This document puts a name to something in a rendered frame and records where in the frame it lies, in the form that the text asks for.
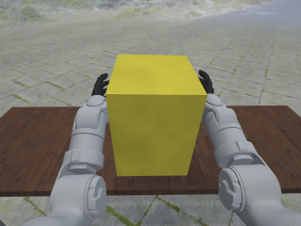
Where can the table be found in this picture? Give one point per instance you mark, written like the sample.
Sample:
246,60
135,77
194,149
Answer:
34,139

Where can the right robot upper arm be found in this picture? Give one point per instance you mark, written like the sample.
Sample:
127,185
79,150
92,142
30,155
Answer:
253,193

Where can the right robot forearm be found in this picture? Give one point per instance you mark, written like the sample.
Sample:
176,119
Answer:
231,147

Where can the right robot hand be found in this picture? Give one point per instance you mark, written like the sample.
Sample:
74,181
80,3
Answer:
206,82

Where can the left robot upper arm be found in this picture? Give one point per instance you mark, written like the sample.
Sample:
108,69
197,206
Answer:
76,200

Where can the left robot forearm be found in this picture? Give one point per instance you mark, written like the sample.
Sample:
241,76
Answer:
85,154

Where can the left robot hand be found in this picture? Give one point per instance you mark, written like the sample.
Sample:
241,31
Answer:
100,84

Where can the carton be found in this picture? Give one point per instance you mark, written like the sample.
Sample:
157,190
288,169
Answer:
155,105

